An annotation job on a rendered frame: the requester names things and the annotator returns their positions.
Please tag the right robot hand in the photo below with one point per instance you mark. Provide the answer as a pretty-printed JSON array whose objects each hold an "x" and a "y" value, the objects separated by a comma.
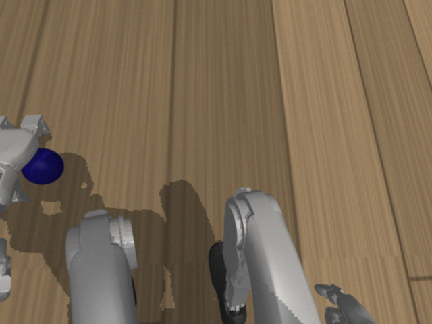
[{"x": 349, "y": 311}]

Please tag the ball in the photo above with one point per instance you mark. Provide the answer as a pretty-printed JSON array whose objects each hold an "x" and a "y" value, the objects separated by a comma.
[{"x": 45, "y": 167}]

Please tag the left robot arm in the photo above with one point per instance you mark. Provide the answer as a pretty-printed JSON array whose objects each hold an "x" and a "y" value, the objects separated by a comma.
[{"x": 8, "y": 182}]

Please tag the right robot foot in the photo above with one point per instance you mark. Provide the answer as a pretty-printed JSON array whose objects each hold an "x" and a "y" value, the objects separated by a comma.
[{"x": 218, "y": 278}]

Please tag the left robot hand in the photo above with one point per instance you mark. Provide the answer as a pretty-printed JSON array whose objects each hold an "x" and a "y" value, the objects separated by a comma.
[{"x": 19, "y": 145}]

